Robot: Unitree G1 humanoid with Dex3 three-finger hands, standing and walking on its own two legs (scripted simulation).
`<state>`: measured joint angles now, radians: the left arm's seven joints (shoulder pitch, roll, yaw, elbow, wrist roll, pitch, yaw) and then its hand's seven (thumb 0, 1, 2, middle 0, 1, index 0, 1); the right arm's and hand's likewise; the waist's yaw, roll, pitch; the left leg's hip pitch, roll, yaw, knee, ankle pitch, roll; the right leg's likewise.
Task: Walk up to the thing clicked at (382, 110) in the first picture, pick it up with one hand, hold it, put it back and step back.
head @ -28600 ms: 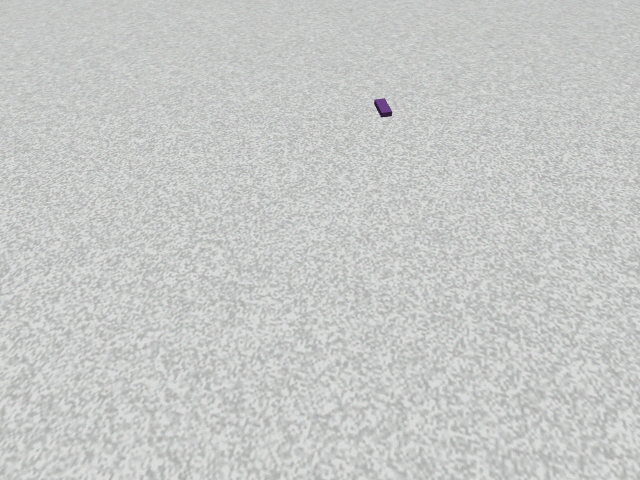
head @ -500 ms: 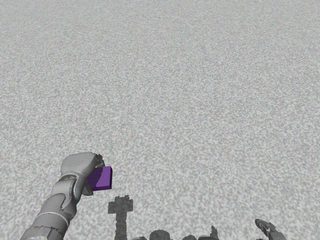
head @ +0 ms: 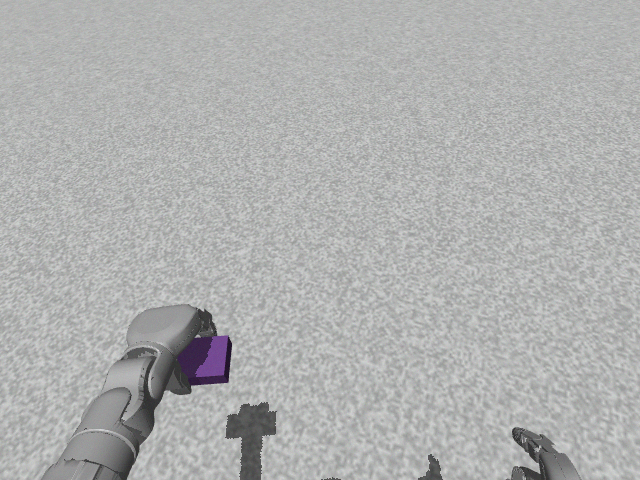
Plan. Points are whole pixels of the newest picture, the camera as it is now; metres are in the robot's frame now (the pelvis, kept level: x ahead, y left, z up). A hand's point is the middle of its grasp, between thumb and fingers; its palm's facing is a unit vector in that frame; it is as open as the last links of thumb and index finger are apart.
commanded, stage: hold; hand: left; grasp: from above
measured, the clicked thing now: (179, 362) +0.31 +0.23 -0.08
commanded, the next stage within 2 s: crouch in 1.28 s
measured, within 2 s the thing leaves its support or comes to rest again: neither
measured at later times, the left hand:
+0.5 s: hand (177, 363) +0.29 +0.21 -0.02, palm faces -0.44 -0.06 -0.90, open 8.8 cm
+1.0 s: hand (174, 369) +0.28 +0.21 -0.02, palm faces -0.44 -0.06 -0.89, open 8.8 cm
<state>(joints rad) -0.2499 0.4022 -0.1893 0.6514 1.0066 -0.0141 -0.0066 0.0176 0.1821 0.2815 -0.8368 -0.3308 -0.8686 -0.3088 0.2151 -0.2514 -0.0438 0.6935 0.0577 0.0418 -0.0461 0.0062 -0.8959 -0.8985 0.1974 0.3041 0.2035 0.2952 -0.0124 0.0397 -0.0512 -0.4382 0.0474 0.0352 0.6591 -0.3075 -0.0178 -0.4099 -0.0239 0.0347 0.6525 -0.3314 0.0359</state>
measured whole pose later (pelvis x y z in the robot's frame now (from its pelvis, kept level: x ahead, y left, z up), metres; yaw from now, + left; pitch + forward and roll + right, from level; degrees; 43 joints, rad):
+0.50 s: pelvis -0.01 -0.01 +0.01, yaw +0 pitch +2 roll +0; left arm -0.22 0.40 -0.19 0.59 0.99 -0.02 -0.05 0.02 0.19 0.27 -0.84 -0.32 -0.87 -0.29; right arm 0.19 -0.25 -0.03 0.67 0.07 0.06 -0.06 0.01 -0.90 -0.90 0.20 0.30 0.20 0.30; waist 0.00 0.05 -0.03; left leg -0.35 0.05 0.04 0.57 -0.25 -0.02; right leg -0.33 -0.02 0.04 0.58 -0.29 0.03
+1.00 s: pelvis -0.01 +0.00 +0.01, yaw +0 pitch +1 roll +0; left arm -0.21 0.41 -0.20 0.57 0.99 -0.03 -0.06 0.02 0.18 0.28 -0.84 -0.32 -0.87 -0.30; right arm 0.17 -0.25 -0.02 0.67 0.07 0.07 -0.07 0.01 -0.90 -0.90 0.20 0.30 0.20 0.30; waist 0.01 0.05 -0.01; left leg -0.30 0.04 0.04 0.51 -0.22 -0.02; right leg -0.29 -0.02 0.04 0.53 -0.26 0.03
